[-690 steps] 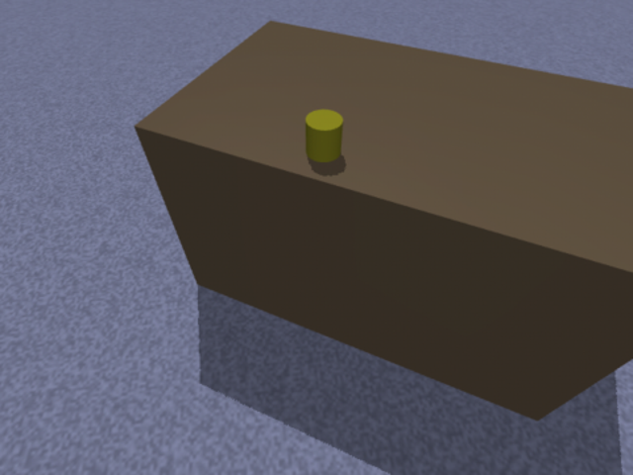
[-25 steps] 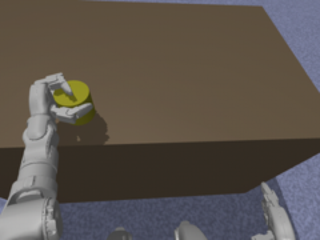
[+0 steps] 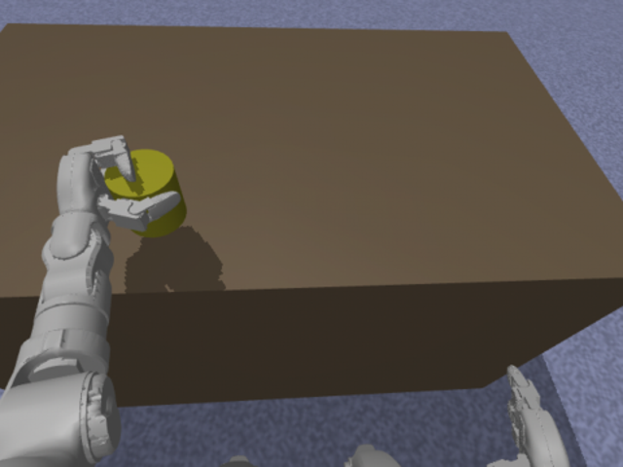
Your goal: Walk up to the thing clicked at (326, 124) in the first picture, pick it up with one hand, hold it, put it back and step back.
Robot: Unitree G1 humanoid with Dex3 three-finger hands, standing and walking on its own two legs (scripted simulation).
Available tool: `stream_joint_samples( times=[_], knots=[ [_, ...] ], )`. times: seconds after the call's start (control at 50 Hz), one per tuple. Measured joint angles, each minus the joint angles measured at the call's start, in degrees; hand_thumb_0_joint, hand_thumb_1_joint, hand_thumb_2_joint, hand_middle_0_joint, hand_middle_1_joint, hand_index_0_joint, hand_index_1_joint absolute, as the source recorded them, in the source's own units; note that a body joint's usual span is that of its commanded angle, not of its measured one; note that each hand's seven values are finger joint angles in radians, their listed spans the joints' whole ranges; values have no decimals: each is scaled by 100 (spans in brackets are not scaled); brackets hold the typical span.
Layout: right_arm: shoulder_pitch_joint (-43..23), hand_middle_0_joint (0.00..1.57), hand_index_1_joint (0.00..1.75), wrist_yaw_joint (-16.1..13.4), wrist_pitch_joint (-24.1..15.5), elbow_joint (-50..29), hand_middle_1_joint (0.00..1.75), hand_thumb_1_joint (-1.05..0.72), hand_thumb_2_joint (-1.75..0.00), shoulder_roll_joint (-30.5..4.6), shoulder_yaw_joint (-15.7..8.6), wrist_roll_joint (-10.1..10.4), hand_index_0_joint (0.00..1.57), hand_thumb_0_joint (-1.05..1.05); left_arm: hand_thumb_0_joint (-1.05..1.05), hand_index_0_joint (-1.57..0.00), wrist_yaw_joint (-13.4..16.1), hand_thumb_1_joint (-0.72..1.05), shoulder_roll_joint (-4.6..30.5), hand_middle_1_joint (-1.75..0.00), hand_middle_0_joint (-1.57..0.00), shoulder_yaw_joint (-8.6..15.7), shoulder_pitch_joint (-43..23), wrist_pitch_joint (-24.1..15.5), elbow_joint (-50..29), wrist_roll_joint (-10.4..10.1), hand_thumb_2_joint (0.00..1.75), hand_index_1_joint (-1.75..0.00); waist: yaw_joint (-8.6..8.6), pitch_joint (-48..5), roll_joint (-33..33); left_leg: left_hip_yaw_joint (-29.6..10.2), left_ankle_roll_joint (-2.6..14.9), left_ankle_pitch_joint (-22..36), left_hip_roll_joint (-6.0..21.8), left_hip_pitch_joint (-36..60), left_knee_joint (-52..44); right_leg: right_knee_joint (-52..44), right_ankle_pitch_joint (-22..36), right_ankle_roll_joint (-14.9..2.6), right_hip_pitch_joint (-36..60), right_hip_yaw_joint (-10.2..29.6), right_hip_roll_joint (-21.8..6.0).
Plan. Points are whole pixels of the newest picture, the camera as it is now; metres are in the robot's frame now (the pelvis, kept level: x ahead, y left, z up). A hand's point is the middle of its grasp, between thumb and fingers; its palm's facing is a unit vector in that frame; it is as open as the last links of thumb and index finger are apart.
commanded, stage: settle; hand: left
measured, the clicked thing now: (148, 194) +0.45 +0.20 +0.07
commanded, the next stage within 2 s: lift in 0.14 s
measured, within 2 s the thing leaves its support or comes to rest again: neither
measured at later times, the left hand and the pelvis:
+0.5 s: hand (134, 168) +0.44 +0.20 +0.13, palm faces +0.15 -0.99 -0.01, open 6.5 cm; pelvis +0.00 +0.00 +0.01, yaw +0 degrees
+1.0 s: hand (108, 155) +0.38 +0.19 +0.21, palm faces +0.15 -0.99 -0.03, open 6.6 cm; pelvis +0.01 -0.01 +0.03, yaw +1 degrees
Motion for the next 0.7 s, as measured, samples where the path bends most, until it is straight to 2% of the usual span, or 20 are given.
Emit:
stream_joint_samples(
  times=[0.4,0.56,0.7],
  knots=[
    [-93,6,5,-88,-149,370,5,52,-5,-14,-69,63,6,-1,-2,-141,73,-41,-17,-104,-59,-63,-89,270,-32,-23,97,-150,58,23,34,28,-11,161,-4,350,-333,-292,143,-13,326,19,-7],
    [-54,5,5,-186,-210,435,5,52,-5,-43,-134,138,6,-1,-2,-140,153,-40,-174,-104,-58,-210,225,485,-609,-97,97,-148,155,12,49,31,-21,201,3,682,-541,-474,169,-23,646,14,-3],
    [-15,5,5,-241,-258,507,5,52,-5,-7,-114,190,6,-1,-2,-139,281,-40,-352,-104,-58,-349,642,937,-1489,-128,97,-147,267,-28,108,26,-33,212,7,1047,-722,-641,169,-33,1008,0,-4]
  ],
)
